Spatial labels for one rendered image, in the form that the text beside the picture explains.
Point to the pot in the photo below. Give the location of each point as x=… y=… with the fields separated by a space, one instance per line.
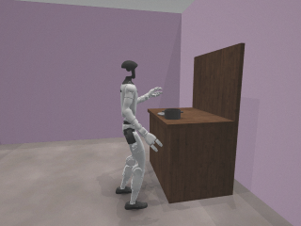
x=172 y=113

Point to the left robot forearm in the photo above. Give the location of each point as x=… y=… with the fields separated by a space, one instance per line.
x=143 y=98

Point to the humanoid robot head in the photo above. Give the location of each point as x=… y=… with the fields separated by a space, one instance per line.
x=129 y=65

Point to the robot right upper arm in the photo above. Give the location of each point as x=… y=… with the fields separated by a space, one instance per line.
x=128 y=98

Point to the robot right thigh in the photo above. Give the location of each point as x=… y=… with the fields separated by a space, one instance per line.
x=138 y=149

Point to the table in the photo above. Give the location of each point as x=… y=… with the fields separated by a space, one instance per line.
x=197 y=159

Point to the robot right hand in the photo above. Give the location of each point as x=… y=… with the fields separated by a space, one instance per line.
x=150 y=138

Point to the robot left hand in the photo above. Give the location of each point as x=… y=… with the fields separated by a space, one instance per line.
x=152 y=92

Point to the right robot forearm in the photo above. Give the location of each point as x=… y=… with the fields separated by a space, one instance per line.
x=134 y=122

